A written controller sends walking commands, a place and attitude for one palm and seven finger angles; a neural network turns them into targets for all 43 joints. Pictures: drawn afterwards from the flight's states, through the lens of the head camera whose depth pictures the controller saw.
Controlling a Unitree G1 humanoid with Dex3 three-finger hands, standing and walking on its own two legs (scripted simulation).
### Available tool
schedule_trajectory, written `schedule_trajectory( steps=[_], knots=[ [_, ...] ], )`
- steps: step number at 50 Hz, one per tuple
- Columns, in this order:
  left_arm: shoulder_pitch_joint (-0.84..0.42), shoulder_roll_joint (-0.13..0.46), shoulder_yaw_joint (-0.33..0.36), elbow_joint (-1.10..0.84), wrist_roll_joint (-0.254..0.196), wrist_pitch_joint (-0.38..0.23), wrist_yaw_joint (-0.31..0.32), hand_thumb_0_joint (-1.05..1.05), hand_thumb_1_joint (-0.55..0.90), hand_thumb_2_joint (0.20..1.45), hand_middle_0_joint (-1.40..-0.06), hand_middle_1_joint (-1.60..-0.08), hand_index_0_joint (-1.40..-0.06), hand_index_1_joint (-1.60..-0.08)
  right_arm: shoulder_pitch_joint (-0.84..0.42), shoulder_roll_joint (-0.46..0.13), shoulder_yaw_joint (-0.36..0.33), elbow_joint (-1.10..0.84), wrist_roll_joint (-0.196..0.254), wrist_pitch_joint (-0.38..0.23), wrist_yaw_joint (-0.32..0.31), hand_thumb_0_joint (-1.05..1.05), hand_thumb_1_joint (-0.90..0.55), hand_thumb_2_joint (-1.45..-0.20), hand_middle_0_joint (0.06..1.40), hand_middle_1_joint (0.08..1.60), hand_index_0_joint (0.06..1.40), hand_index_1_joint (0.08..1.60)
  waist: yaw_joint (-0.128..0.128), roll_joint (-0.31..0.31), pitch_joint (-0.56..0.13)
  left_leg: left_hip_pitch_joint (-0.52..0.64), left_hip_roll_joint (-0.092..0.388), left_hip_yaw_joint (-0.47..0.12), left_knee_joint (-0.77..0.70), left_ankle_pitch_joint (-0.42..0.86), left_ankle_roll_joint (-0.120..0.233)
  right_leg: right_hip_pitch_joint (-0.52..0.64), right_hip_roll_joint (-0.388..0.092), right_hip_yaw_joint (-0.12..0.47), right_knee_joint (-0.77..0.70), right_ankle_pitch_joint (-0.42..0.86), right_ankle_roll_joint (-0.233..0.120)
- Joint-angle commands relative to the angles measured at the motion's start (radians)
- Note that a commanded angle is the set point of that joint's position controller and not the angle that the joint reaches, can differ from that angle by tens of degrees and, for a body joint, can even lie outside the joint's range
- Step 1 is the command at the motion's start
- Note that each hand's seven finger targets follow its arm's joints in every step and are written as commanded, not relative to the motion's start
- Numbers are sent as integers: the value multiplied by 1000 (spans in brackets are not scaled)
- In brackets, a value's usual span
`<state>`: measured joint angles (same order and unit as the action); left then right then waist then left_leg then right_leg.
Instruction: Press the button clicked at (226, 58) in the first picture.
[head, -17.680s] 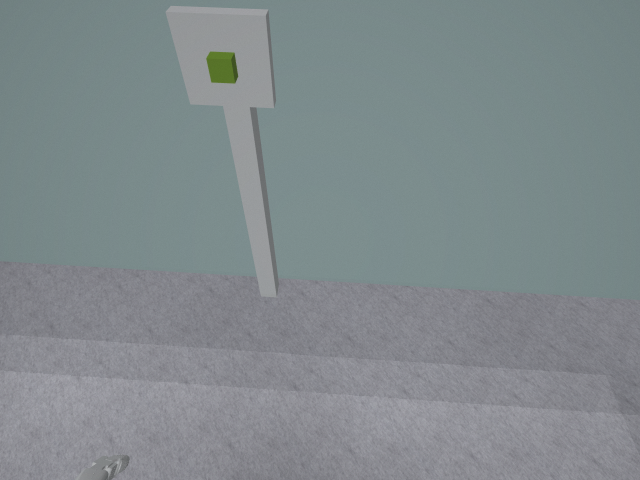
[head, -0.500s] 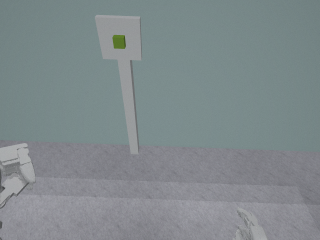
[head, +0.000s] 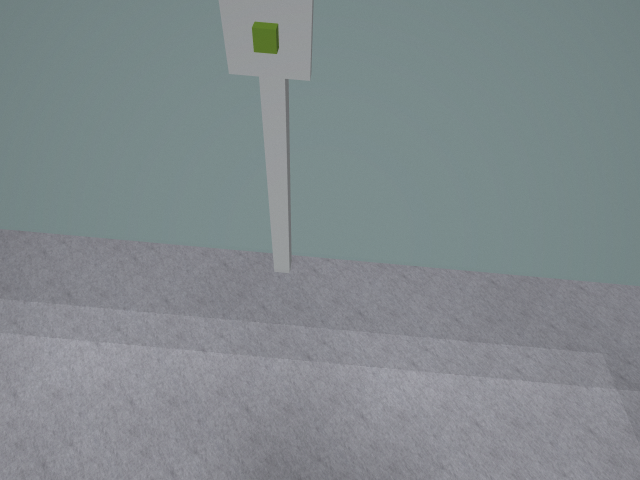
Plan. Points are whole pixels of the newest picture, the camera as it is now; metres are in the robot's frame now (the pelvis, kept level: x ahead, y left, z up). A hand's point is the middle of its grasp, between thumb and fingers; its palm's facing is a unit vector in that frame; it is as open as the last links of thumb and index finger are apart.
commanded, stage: let the arm hang, fingers relaxed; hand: left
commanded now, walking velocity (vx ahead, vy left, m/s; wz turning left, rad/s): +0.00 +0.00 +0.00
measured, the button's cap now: (266, 37) +0.87 +0.16 +0.13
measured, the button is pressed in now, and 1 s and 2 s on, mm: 0 0 0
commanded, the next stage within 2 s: stand and wait in 0.74 s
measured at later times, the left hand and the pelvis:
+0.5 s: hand out of the picture +0.05 +0.22 -0.15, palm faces -0.01 -0.96 -0.29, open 7.2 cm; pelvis +0.01 +0.00 +0.01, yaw -1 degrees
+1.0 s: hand out of the picture +0.11 +0.21 -0.14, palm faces -0.04 -0.94 -0.33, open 7.4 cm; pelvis +0.04 -0.03 +0.01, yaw -1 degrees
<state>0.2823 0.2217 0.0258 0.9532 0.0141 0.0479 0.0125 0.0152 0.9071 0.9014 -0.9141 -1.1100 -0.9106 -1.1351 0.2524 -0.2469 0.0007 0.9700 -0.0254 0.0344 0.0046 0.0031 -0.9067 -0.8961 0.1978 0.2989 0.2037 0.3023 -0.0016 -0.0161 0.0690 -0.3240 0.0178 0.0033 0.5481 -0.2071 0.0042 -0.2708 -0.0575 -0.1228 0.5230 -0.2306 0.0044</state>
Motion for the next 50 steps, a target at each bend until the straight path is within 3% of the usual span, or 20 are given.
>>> schedule_trajectory(
  steps=[1,4,12,22,32,50],
  knots=[
    [10,177,32,20,5,-49,-3,0,900,900,-603,-740,-603,-740,-11,-130,-41,-25,1,-27,-18,0,-900,-900,200,300,200,300,9,111,-81,20,71,-102,-195,-141,29,61,-62,109,-168,-140,-64],
    [1,177,23,74,0,-51,-3,0,900,900,-493,-620,-493,-620,29,-118,-41,24,5,-26,-21,0,-900,-900,200,300,200,300,2,69,-52,51,73,-90,-197,-115,29,36,-73,106,-195,-152,-66],
    [-2,188,21,151,-1,-48,2,0,900,900,-200,-300,-200,-300,59,-112,-46,89,5,-23,-22,0,-900,-900,200,300,200,300,1,22,9,54,74,-82,-220,-135,31,7,-74,108,-216,-204,-67],
    [-62,192,26,151,2,-55,4,0,900,900,-200,-300,-200,-300,4,-126,-48,107,4,-35,-21,0,-900,-900,200,300,200,300,8,38,11,58,90,-92,-257,-67,29,48,-69,102,-190,-100,-54],
    [-141,215,32,135,0,-70,4,0,900,900,-200,-300,-200,-300,-62,-155,-47,105,6,-46,-22,0,-900,-900,200,300,200,300,1,36,-48,129,97,-65,-236,112,16,108,-85,115,-213,44,-52],
    [-198,274,33,140,-4,-81,4,0,900,900,-200,-300,-200,-300,-128,-226,-45,103,8,-44,-24,0,-900,-900,200,300,200,300,-4,23,-101,210,113,-49,-247,179,3,171,-91,130,-253,189,-53]
  ],
)
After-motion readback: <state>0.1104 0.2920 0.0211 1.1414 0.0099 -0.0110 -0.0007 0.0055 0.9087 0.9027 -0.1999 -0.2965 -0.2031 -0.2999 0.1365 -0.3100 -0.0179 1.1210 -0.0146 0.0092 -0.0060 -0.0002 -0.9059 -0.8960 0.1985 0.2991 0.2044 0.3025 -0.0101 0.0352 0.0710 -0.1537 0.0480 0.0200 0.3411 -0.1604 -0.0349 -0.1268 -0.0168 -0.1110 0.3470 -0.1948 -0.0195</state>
